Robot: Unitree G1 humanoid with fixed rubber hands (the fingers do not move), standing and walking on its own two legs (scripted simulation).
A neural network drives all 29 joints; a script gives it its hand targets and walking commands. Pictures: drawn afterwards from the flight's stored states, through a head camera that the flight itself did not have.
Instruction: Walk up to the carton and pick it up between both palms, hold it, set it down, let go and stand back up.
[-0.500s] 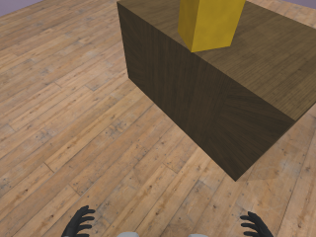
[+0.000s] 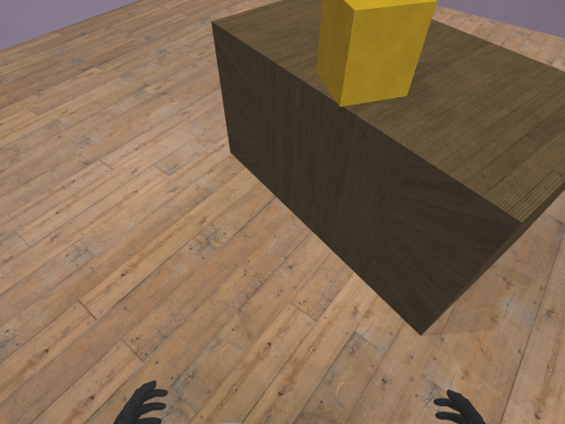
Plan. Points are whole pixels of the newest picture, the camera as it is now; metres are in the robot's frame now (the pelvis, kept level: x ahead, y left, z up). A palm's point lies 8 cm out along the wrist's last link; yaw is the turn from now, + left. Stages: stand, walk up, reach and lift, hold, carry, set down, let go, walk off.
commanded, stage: stand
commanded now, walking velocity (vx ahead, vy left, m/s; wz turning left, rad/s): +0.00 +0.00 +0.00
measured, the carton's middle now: (367, 41) +1.03 -0.20 +0.04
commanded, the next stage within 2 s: walk up in 0.32 s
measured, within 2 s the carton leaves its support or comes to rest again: neither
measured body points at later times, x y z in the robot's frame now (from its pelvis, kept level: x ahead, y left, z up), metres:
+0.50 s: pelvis -0.01 +0.00 +0.00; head +0.01 +0.00 +0.45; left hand +0.11 +0.25 -0.12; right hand +0.11 -0.26 -0.12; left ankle -0.01 +0.12 -0.71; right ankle -0.01 -0.12 -0.71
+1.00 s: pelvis +0.09 -0.06 +0.02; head +0.08 -0.11 +0.46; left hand +0.16 +0.25 -0.07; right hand +0.16 -0.37 -0.11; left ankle +0.11 +0.10 -0.63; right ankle +0.05 -0.15 -0.71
